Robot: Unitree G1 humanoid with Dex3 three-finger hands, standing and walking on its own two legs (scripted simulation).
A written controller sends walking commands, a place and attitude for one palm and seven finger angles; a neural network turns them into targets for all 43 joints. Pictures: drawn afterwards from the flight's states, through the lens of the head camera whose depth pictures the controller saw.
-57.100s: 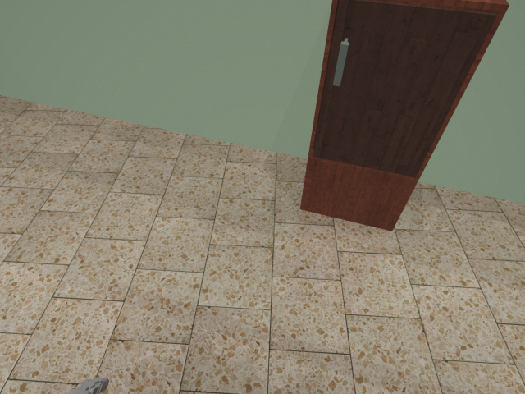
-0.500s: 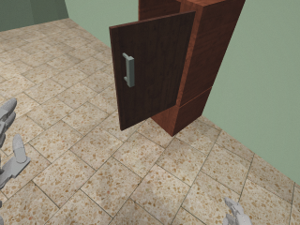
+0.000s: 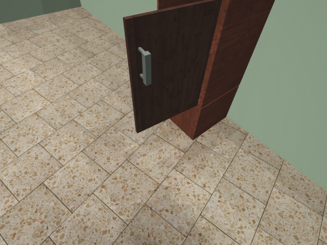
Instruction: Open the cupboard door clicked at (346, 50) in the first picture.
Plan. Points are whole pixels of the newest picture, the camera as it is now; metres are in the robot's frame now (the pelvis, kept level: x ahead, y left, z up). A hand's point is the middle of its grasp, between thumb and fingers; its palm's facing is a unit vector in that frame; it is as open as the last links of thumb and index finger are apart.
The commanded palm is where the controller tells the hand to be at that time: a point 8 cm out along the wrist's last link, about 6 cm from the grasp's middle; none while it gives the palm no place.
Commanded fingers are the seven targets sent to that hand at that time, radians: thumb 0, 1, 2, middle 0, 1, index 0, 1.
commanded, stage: let the arm hang, fingers relaxed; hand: left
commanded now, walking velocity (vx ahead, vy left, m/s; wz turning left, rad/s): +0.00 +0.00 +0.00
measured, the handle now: (144, 66) +0.71 +0.10 +0.04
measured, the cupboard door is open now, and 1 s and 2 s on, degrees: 84 84 84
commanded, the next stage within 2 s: look to check the result in 0.78 s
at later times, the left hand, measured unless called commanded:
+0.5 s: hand out of the picture +0.04 +0.23 -0.15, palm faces +0.00 -0.96 -0.28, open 7.3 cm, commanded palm none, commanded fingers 0.00 0.90 0.90 -0.20 -0.30 -0.20 -0.30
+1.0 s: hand out of the picture +0.09 +0.23 -0.15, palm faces -0.02 -0.95 -0.30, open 7.4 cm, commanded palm none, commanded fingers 0.00 0.90 0.90 -0.20 -0.30 -0.20 -0.30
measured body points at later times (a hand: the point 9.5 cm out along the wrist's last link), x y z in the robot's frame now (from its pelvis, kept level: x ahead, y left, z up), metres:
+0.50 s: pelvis +0.01 +0.01 +0.01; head +0.02 +0.00 +0.46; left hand +0.04 +0.28 -0.13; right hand +0.01 -0.22 -0.16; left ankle +0.04 +0.12 -0.73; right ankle +0.04 -0.10 -0.73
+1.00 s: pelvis +0.03 +0.01 +0.02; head +0.06 -0.01 +0.46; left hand +0.09 +0.28 -0.12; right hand +0.09 -0.26 -0.14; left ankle +0.04 +0.12 -0.73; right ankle +0.04 -0.10 -0.73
